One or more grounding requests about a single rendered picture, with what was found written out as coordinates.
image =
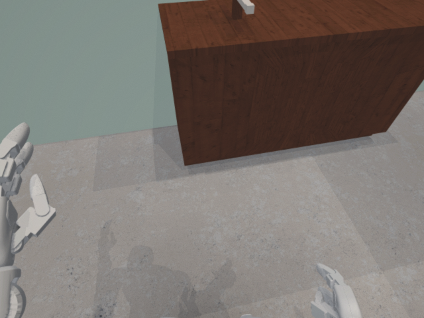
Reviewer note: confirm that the counter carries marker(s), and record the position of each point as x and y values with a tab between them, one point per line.
295	73

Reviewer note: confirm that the robot left forearm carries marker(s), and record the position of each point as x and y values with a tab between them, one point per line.
12	297

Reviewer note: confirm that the tap lever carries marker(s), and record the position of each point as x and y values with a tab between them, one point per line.
247	6

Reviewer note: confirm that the left robot hand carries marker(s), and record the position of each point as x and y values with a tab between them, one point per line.
14	156

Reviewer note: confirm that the right robot hand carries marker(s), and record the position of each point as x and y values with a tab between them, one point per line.
341	303

